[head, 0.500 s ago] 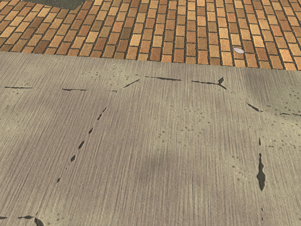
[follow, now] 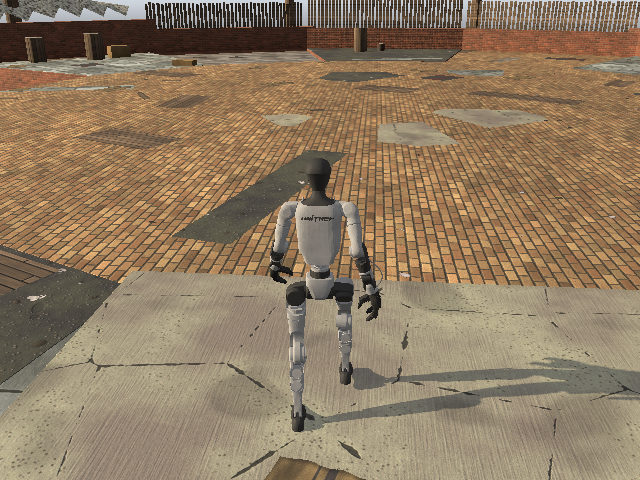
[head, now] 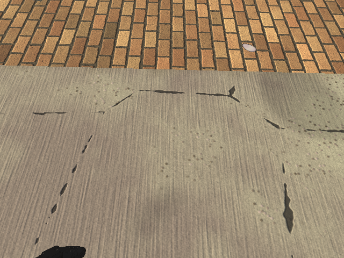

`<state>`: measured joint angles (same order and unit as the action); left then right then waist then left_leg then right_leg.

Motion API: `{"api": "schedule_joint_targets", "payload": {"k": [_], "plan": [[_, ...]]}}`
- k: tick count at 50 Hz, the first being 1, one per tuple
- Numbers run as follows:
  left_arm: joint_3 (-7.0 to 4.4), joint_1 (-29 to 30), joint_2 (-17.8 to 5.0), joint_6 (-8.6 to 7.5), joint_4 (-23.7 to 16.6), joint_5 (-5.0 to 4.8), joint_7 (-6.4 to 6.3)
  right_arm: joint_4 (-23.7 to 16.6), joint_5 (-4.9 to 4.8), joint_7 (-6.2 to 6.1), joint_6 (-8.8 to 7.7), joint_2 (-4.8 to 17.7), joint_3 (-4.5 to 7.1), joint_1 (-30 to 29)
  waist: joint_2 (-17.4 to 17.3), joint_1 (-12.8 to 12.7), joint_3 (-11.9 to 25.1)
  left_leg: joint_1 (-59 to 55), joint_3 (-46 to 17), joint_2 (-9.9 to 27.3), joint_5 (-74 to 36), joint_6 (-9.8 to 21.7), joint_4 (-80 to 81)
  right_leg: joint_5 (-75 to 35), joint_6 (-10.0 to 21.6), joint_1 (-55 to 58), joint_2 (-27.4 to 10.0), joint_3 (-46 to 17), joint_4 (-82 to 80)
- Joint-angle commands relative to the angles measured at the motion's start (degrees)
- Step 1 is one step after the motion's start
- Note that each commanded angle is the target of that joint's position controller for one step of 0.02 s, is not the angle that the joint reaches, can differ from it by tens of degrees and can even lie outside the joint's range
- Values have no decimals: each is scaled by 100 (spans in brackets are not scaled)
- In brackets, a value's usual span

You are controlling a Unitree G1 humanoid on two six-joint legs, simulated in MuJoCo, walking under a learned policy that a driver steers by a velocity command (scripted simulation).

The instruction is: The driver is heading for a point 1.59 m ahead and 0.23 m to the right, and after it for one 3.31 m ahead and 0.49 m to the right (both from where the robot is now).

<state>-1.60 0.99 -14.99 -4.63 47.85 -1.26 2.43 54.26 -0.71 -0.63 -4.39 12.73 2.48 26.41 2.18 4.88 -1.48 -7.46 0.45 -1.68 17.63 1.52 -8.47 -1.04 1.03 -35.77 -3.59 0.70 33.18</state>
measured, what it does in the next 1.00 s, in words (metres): walks ahead: right foot, then left foot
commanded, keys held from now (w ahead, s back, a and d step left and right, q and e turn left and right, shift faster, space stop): w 0.74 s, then w+e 0.26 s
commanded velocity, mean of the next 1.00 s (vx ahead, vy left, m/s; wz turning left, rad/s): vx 0.49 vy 0.00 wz -0.06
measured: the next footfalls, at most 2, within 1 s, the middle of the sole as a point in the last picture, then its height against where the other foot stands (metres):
right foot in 0.10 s outside the picture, level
left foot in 0.64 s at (135, 236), level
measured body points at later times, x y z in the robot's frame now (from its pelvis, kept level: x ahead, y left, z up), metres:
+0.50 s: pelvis +0.29 -0.04 +0.01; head +0.31 -0.04 +0.46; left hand +0.28 +0.23 -0.13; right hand +0.47 -0.29 -0.09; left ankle +0.49 +0.13 -0.68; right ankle +0.21 -0.13 -0.74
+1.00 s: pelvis +0.58 +0.01 +0.01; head +0.60 +0.01 +0.46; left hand +0.74 +0.26 -0.11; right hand +0.59 -0.26 -0.12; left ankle +0.52 +0.10 -0.74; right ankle +0.74 -0.17 -0.67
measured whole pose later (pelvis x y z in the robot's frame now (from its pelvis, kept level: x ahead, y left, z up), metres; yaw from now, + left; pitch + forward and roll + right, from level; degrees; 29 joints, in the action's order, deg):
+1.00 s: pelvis +0.58 +0.01 +0.01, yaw -5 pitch +1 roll +2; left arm -3.3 -8.6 -16.1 -3.1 49.7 -1.1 0.8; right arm 53.1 0.8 0.1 -5.9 14.6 2.9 17.4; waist 2.5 2.7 -0.8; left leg 0.4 8.4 -3.3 11.8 2.8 -11.0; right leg -1.8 0.8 -40.2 -6.3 -4.2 44.7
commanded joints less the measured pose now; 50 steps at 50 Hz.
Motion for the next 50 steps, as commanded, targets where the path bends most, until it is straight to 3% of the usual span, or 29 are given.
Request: {"api": "schedule_joint_targets", "payload": {"k": [1, 3, 4, 5, 6, 7, 8, 9, 10, 11, 12, 13, 15, 18, 22, 27, 30, 31, 32, 33, 34, 35, 36, 37, 38, 40, 42, 45, 50], "plan": [[-115, 605, -534, -120, -547, -18, 49, -151, -51, -43, -27, 1062, 254, -25, -761, -297, -527, 438, -525, 1608, -2470, 743, 56, -6, 212, 255, 105, -11, -335], [-249, -53, -785, -121, -405, -12, 35, -175, 0, -51, 48, 1186, 295, -167, -936, -689, 32, 190, -375, 1569, -4412, 604, -851, 363, 416, 1212, 397, 205, -275], [-383, -974, -979, -95, -125, -21, -7, -189, 35, -57, 109, 1121, 268, -209, -909, -1131, 576, 421, -181, 1331, -5060, 463, -1936, 435, 569, 2356, 573, 342, -288], [-487, -2008, -1254, -64, 112, 18, -66, -282, 97, -67, 134, 992, 192, -170, -604, -1512, 1290, 1570, -82, 1099, -3965, 288, -3513, 632, 856, 4090, -115, -430, -85], [-594, -2613, -1740, -36, 274, 122, -65, -345, 71, 6, 28, 154, -28, 606, 1048, -1110, 2207, 3802, -57, -7, -411, -132, -5887, 2317, 1819, 6010, -1624, -3376, -753], [-448, -2474, -1265, -47, 262, 64, -38, -245, -49, 36, -133, 457, 11, 413, 1104, -1218, 2296, 4452, -896, -104, 1413, -23, -6723, 3186, 1811, 5898, -1758, -4695, -1781], [-365, -1906, -1004, -74, 201, 34, -43, -454, -218, 59, -223, 922, 148, -196, 820, -1105, 1233, 5025, -793, 238, 1084, 86, -7017, 3204, 1507, 5072, -1617, -3846, -1891], [-315, -1421, -847, -97, 81, 56, -44, -560, -216, 30, -269, 998, 150, -606, 285, -929, 712, 4889, -629, 570, 519, 163, -6786, 2643, 1339, 4119, -1427, -3064, -1998], [-282, -1082, -718, -125, 36, 126, -28, -586, -117, -16, -262, 973, 182, -785, 22, -726, 394, 4608, -546, 808, 99, 161, -6421, 1987, 1244, 3280, -1225, -2464, -2131], [-234, -902, -565, -165, 25, 201, -14, -553, -55, -47, -192, 904, 209, -687, 117, -497, 306, 4195, -598, 1001, -157, 173, -6150, 1543, 1156, 2741, -991, -2001, -2276], [-223, -848, -515, -182, 55, 210, 1, -508, -37, -53, -111, 762, 195, -540, 237, -376, 303, 3937, -597, 1063, -263, 152, -5998, 1388, 1175, 2437, -888, -1748, -2430], [-227, -900, -530, -207, 102, 183, 3, -495, -25, -56, -47, 642, 176, -488, 248, -326, 258, 3860, -550, 1100, -295, 112, -5853, 1225, 1238, 2243, -844, -1555, -2553], [-250, -1076, -664, -238, 207, 158, -42, -615, 15, -72, 25, 659, 184, -778, 166, -323, 44, 4135, -484, 1162, -635, -14, -5417, 977, 1322, 2084, -809, -1245, -2763], [-278, -1437, -828, -203, 322, 130, -162, -829, 75, -66, -5, 683, 183, -1456, -13, -503, -122, 4672, -432, 1166, -1610, -178, -4345, 507, 1282, 2398, -760, -961, -2837], [-275, -1896, -934, -137, 451, 58, -234, -1037, 30, 35, -95, 510, 89, -2302, -32, -818, -221, 4406, -132, 882, -2570, -192, -2907, 296, 1067, 2660, -588, -515, -2820], [-293, -2444, -976, 34, 688, 25, -251, -1356, -36, 226, -165, 556, 30, -3060, -17, -1023, -374, 4667, -113, 693, -2138, -54, -2145, -60, 1048, 3765, -977, -581, -2358], [-343, -2331, -1101, 132, 672, 23, -281, -1360, -42, 295, -199, 801, 99, -2752, 199, -699, -97, 4033, 5, 465, -1421, 187, -1939, -1400, 887, 4193, -1127, -599, -1740], [-346, -2194, -1126, 164, 635, 25, -285, -1214, -32, 284, -206, 964, 188, -2202, 253, -360, 259, 3206, 182, 269, -1379, 325, -1821, -2395, 787, 4144, -980, -448, -1091], [-287, -2157, -985, 183, 580, 62, -290, -919, -12, 239, -204, 1260, 334, -1230, 169, 73, 908, 1764, 159, 287, -1548, 533, -1879, -2610, 622, 3664, -667, -217, 48], [-167, -2248, -720, 159, 406, 206, -300, -724, 62, 173, -170, 1715, 446, -161, -589, 359, 1855, -67, -1234, 1480, -1662, 927, -2095, -785, 425, 2384, -257, 58, 1954], [20, -2979, -6, 8, 427, 126, -217, -593, 58, 220, -142, 1917, 474, -56, -2092, -108, 2439, -1724, -3975, 2534, -432, 1829, -1318, 3239, 124, 132, 801, -215, 3647], [-136, -2496, -750, -120, 459, -24, -193, -665, 8, 220, -142, 1289, 312, -201, -1324, 145, 2034, -1485, -3949, 2328, 164, 1575, -981, 3393, 217, -512, 462, -839, 4177], [-205, -1932, -973, -205, 276, -149, -173, -748, 18, 193, -149, 1100, 244, -675, -1069, 81, 1210, -718, -3032, 2134, -181, 1324, -864, 2841, 292, -794, 177, -690, 4150], [-195, -1680, -898, -226, 237, -122, -208, -823, 52, 193, -152, 1029, 212, -1085, -563, -98, 788, 98, -2423, 1921, -866, 1223, -703, 2316, 260, -583, -113, -529, 3893], [-228, -1600, -840, -188, 253, -47, -229, -852, 91, 201, -163, 861, 173, -1346, -433, -247, 469, 708, -1912, 1739, -1319, 1164, -514, 2003, 205, -384, -277, -514, 3566], [-225, -1868, -597, -20, 333, -48, -226, -802, 147, 217, -219, 725, 143, -1473, -633, -501, 387, 1295, -1338, 1564, -1582, 1099, -163, 1694, 138, 146, -449, -577, 3280], [-213, -1822, -448, 110, 294, -59, -244, -688, 145, 198, -273, 826, 176, -1423, -611, -568, 181, 1593, -853, 1549, -1873, 1119, 70, 1482, 48, 45, -457, -628, 3046], [-238, -1404, -449, 145, 96, -9, -247, -553, 182, 108, -272, 956, 220, -1289, -525, -501, -22, 1535, -286, 1502, -2141, 1056, 228, 626, -57, -407, -380, -768, 2279], [-157, -516, -270, 83, -254, 41, -99, -430, 122, -1, -230, 1085, 229, -1124, -454, -198, -246, 1367, 540, 1379, -2158, 807, 359, -608, -5, -105, -230, -230, 675]]}}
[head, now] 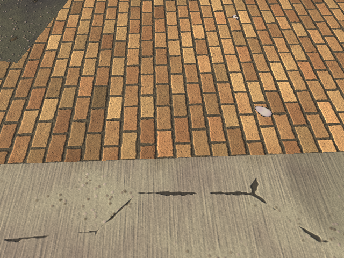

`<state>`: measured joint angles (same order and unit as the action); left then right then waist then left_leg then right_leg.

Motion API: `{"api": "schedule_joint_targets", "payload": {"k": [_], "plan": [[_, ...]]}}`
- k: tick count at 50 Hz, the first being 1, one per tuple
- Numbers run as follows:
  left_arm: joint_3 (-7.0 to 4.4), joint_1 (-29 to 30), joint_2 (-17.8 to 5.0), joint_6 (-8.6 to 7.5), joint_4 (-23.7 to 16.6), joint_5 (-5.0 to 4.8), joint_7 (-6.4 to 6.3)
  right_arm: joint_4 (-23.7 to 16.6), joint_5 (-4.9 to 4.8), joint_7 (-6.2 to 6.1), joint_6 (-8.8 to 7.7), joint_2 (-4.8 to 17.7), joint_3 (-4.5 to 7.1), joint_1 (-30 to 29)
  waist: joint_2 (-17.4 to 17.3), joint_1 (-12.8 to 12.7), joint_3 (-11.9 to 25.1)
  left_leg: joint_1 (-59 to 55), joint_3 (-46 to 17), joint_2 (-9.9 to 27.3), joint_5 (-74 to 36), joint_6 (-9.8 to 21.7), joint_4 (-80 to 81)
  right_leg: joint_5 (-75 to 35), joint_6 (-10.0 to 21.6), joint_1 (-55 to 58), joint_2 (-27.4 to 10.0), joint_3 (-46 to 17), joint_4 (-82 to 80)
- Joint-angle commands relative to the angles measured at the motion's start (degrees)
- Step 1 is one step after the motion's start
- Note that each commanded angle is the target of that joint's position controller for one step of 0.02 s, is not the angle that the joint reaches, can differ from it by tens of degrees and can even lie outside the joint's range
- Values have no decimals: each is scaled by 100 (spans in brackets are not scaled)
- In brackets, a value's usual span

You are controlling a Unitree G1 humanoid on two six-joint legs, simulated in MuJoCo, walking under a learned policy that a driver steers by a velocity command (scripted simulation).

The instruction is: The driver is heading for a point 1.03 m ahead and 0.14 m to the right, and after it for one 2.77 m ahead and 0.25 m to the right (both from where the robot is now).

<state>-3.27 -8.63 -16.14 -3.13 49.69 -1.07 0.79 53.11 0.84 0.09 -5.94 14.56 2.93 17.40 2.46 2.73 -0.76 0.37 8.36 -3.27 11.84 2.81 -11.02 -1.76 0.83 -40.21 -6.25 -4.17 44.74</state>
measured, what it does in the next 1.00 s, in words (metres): walks ahead, turning right: right foot, then left foot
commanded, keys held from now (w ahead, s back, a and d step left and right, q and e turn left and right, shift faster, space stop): w+e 0.30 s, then w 0.70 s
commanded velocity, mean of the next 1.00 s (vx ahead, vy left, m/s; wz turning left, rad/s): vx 0.50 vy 0.00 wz -0.27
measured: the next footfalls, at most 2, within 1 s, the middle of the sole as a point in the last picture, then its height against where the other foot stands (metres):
right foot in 0.20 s outside the picture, level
left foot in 0.70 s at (176, 217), level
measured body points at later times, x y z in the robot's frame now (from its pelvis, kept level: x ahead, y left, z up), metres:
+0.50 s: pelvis +0.30 -0.08 +0.00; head +0.32 -0.09 +0.45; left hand +0.37 +0.15 -0.13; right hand +0.40 -0.34 -0.12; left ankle +0.50 +0.07 -0.67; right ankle +0.24 -0.13 -0.75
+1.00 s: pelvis +0.62 -0.10 +0.00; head +0.64 -0.11 +0.45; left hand +0.81 +0.10 -0.12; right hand +0.55 -0.33 -0.14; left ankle +0.62 -0.02 -0.75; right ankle +0.70 -0.29 -0.68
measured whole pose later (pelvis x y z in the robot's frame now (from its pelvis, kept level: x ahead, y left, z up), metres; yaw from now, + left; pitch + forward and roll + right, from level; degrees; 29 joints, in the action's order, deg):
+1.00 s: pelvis +0.62 -0.10 +0.00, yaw -16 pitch +2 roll +2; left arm -1.0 -11.3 -13.3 -4.3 49.2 5.3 2.9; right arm 54.1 3.7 1.7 -6.8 12.0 1.0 22.5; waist 1.5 3.8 0.9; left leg 7.0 4.3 -5.0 8.7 4.9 -13.2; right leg 6.9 1.2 -39.5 -6.5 -2.9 50.4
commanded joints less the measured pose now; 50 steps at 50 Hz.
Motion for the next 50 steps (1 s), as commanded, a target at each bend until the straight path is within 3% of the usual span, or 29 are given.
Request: {"api": "schedule_joint_targets", "payload": {"k": [1, 4, 6, 8, 9, 10, 11, 12, 13, 14, 15, 16, 17, 19, 20, 23, 28, 33, 35, 36, 37, 38, 39, 40, 42, 43, 45, 48, 50], "plan": [[24, 608, -137, -67, -530, 20, 95, -254, -52, -84, -45, 931, 196, -103, -445, 85, -369, 346, -188, 1615, -1647, 669, 559, -519, 50, 254, 54, 301, -644], [20, 934, -181, -58, -819, 5, 204, -138, -122, -104, 103, 1008, 241, 89, -449, 133, -445, -498, -62, 1890, -2175, 590, 162, 34, 217, -97, 118, 436, -932], [-34, 869, -293, -47, -952, -6, 282, -177, -149, -141, 209, 1127, 284, -26, -573, -31, -317, -792, 86, 1981, -3475, 469, -360, 618, 392, 166, 314, 690, -1001], [-197, 145, -565, -10, -885, -13, 299, -262, -146, -207, 319, 1269, 329, -164, -779, -480, 215, -784, 254, 1911, -5253, 312, -1587, 1153, 633, 1260, 751, 1040, -945], [-373, -759, -852, -1, -671, -33, 254, -318, -151, -237, 365, 1249, 310, -249, -664, -962, 678, -319, 395, 1679, -5220, 135, -2793, 900, 841, 2540, 994, 1042, -1277], [-574, -1647, -1393, 56, -503, -35, 121, -462, -47, -245, 318, 1072, 224, -121, 95, -1239, 1280, 1118, 433, 1391, -3360, -114, -4626, 869, 1219, 4318, 201, -338, -1407], [-613, -1501, -1833, 22, -557, -78, 105, -709, 83, -96, 112, 179, -46, 465, 1322, -503, 1841, 3667, -323, 70, 2036, -446, -6473, 1801, 2358, 6180, -1132, -3636, -2059], [-475, -1691, -1323, -15, -650, -31, 112, -772, -171, 5, -140, 710, 39, -210, 666, -973, 2147, 4372, -1402, 161, 2164, -299, -6965, 2229, 2318, 6434, -1236, -4237, -2734], [-408, -1433, -1055, -68, -650, 8, 97, -933, -348, 50, -273, 911, 95, -693, 414, -986, 1319, 4779, -1377, 445, 1633, -147, -6829, 1816, 2030, 5863, -1081, -3383, -2795], [-360, -1038, -894, -100, -742, -7, 92, -937, -278, 16, -329, 872, 83, -799, -155, -736, 869, 4540, -1353, 716, 1127, -98, -6325, 1260, 1821, 4982, -830, -2696, -2799], [-303, -653, -705, -95, -844, 6, 87, -899, -132, -29, -316, 904, 133, -837, -315, -504, 538, 4137, -1319, 872, 864, -152, -5823, 670, 1695, 4149, -602, -2167, -2880], [15, -1144, 17, -313, -341, 616, 57, -740, 843, 106, -223, 233, -193, -261, 28, -309, 398, 3742, -1598, 1074, 489, -56, -5647, 1401, 1460, 3618, -298, -1595, -2962], [-12, -1112, -1, -366, -383, 587, 87, -691, 803, 179, -109, 139, -180, -215, 161, -269, 37, 3720, -1459, 1065, 345, -94, -5479, 1510, 1464, 3132, -238, -1483, -3182], [-98, -899, -386, -498, -495, 503, 167, -728, 465, 261, 45, 478, -160, -425, -2, -293, 100, 3883, -1225, 1071, -93, -232, -5247, 1329, 1526, 2772, -173, -1219, -3312], [-115, -917, -523, -549, -508, 539, 219, -784, 403, 246, 72, 519, -185, -598, -78, -319, 124, 3957, -1180, 1116, -410, -318, -4987, 965, 1567, 2647, -200, -1133, -3325], [-69, -1318, -498, -572, -367, 549, 339, -948, 397, 184, 147, 335, -306, -1254, -78, -510, 61, 4102, -1030, 1119, -1309, -509, -3763, -259, 1626, 2766, -195, -901, -3223], [-93, -1998, -566, -430, -32, 555, 521, -1169, 333, 302, 220, 334, -385, -2024, 67, -735, -146, 3631, -729, 711, -2033, -312, -2492, -702, 1577, 3079, -249, -779, -3037], [-132, -1859, -694, -348, 137, 572, 445, -1306, 244, 197, 232, 563, -332, -2360, 162, -531, -192, 3332, -689, 427, -1474, 68, -1737, -1807, 1203, 4317, -610, -887, -2921], [-139, -1782, -745, -343, 183, 609, 427, -1048, 64, 129, 148, 955, -159, -1547, 25, -75, 400, 1510, -388, 114, -1794, 399, -1687, -3448, 709, 4053, -191, -419, -2038], [-23, -2112, -399, -356, 181, 711, 426, -744, 39, 132, 71, 1173, -99, -472, -371, 108, 1467, -653, -801, 576, -2637, 1003, -2379, -2797, 366, 3182, 228, -236, -765], [187, -3187, 181, -448, 224, 832, 417, -533, 70, 142, 73, 1192, -73, 823, -1423, 158, 2850, -3524, -3054, 2060, -2652, 2427, -2080, 373, -55, 1177, 1107, -164, 1028], [80, -2515, -157, -422, 162, 633, 494, -131, 213, 124, 116, 931, -119, 1799, -1184, 730, 2663, -3716, -4597, 2520, -878, 2338, -978, 3478, -103, -23, 1494, -233, 2644], [-24, -1472, -359, -363, -158, 461, 447, -81, 228, 88, 5, 984, -25, 1459, -750, 719, 1064, -2339, -4123, 2282, 686, 1539, -527, 3086, 180, -731, 994, -504, 3143], [-37, -1132, -445, -357, -176, 477, 292, -238, 182, 54, -32, 843, -29, 595, -576, 400, 100, -856, -3512, 2109, 965, 1335, -240, 2547, 284, -703, 522, -437, 2939], [105, -1154, -133, -316, -125, 731, 158, -358, 185, -10, -38, 172, -222, -106, -425, -74, 211, 357, -2768, 1883, -97, 1348, 200, 1949, 366, 229, 52, -411, 2260], [158, -1136, 67, -273, -120, 753, 160, -431, 190, -22, -58, 113, -237, -292, -387, -242, 223, 715, -2515, 1781, -270, 1321, 379, 1965, 334, 496, -27, -307, 2071], [177, -1059, 110, -205, -114, 643, 195, -495, 177, -1, -161, 252, -150, -400, -455, -334, 146, 1036, -1981, 1552, -266, 1307, 556, 1974, 181, 476, -50, -82, 1579], [207, -636, 78, -147, -199, 634, 213, -388, 332, 151, -230, 415, -55, 17, -386, -189, 17, 1198, -1544, 1484, -1133, 1410, 551, 733, -15, 184, -93, 174, 710], [255, -219, 176, -111, -325, 607, 219, -286, 315, 276, -236, 379, -53, 287, -412, -118, -10, 1234, -1294, 1418, -1836, 1406, 404, 36, -30, 305, -46, 324, 31]]}}
Keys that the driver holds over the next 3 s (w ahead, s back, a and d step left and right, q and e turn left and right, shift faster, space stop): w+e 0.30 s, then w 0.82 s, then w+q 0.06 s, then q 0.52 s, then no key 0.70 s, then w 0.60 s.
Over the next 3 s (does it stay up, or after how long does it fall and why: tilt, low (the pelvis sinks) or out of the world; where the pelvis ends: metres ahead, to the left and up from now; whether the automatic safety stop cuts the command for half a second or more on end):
stays up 1.07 -0.14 -0.08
